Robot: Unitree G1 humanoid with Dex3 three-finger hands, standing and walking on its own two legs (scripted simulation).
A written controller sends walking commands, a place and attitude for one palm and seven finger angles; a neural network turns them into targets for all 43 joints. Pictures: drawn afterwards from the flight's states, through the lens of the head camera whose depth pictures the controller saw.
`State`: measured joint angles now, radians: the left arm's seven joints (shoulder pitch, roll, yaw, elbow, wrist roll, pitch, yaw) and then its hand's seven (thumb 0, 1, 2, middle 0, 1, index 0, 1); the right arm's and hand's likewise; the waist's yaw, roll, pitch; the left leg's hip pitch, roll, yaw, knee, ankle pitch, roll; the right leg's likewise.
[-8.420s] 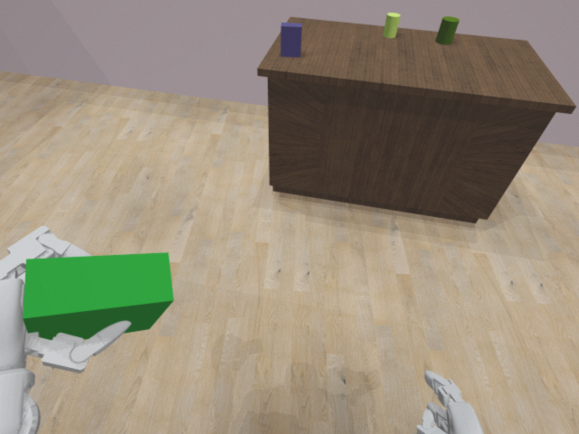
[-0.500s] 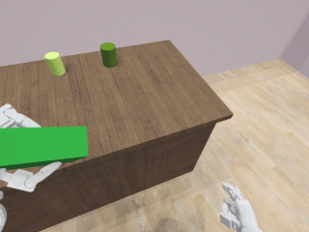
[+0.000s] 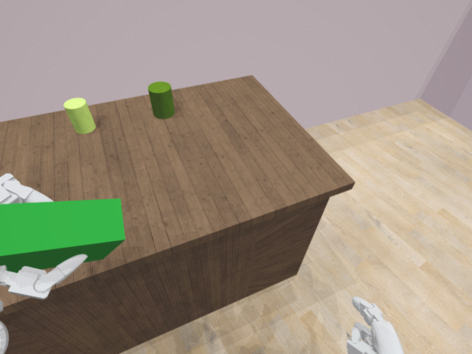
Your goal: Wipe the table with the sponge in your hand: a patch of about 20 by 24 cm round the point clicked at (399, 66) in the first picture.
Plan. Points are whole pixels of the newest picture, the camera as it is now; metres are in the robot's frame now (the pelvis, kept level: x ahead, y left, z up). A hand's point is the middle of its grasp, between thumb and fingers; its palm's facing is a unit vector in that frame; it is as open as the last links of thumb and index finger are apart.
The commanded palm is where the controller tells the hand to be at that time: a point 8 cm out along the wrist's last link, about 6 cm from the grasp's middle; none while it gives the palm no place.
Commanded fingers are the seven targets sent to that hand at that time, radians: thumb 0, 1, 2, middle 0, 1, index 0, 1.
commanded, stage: shuffle to correct the standing spot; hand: left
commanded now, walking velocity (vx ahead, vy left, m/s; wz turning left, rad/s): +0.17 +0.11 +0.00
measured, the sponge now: (77, 235) +0.22 +0.22 +0.16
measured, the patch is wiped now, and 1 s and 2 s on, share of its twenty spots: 0.00 0.00 0.00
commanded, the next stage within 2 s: come to a stop and stand still in 1.08 s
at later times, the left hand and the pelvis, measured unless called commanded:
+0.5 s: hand (7, 221) +0.22 +0.30 +0.18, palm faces +0.46 -0.79 -0.41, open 9.4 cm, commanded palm +0.17 +0.33 +0.20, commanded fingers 0.00 0.10 1.30 -1.20 -1.60 -1.20 -1.60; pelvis +0.02 +0.04 +0.00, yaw +2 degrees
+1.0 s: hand out of the picture +0.26 +0.32 +0.20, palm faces +0.39 -0.81 -0.43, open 9.4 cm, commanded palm +0.20 +0.37 +0.20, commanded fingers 0.00 0.10 1.30 -1.20 -1.60 -1.20 -1.60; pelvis +0.05 +0.08 +0.01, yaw +2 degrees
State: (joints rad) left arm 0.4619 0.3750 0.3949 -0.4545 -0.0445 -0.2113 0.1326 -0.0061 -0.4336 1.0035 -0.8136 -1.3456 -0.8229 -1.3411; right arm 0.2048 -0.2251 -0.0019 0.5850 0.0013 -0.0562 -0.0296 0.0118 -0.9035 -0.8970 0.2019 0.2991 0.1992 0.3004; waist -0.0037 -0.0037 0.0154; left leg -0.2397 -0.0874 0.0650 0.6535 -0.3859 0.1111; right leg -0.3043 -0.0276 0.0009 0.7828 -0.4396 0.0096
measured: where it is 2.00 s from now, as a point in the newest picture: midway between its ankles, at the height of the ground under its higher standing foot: outside the picture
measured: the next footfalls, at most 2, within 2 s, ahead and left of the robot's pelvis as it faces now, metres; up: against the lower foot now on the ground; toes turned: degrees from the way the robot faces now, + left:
right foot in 0.12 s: +0.08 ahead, -0.09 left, +0.00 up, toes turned -4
left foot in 0.42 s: +0.12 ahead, +0.19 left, +0.00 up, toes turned +3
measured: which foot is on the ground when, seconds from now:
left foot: down 0.00-0.14, up 0.16-0.40, down 0.42-1.00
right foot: up 0.00-0.10, down 0.12-0.72, up 0.74-0.96, down 0.98-1.00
